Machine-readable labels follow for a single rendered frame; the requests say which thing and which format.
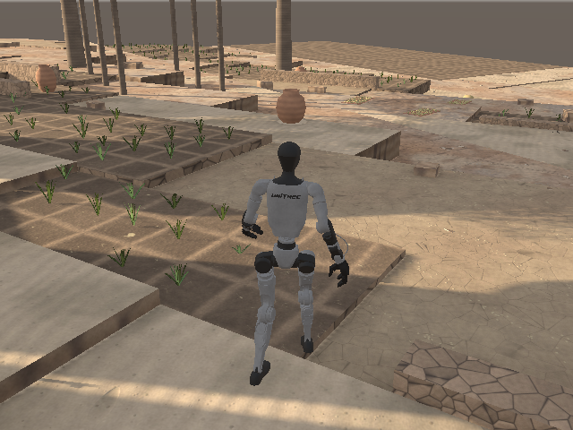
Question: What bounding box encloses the robot torso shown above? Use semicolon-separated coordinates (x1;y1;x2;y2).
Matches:
267;176;309;269

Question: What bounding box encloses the robot right forearm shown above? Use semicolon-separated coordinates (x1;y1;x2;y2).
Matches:
322;219;345;264

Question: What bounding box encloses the robot right thigh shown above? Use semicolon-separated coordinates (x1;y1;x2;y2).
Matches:
297;250;315;305

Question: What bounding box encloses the right robot hand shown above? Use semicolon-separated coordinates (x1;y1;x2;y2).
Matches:
329;260;349;287

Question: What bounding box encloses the left robot upper arm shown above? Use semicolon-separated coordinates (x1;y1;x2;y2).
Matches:
244;179;270;224

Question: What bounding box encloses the left robot hand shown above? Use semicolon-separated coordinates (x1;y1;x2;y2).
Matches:
242;224;263;239

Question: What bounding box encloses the robot left forearm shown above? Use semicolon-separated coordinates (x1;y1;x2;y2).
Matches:
242;210;253;231

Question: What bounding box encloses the right robot upper arm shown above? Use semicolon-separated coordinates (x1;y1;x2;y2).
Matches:
306;181;330;234

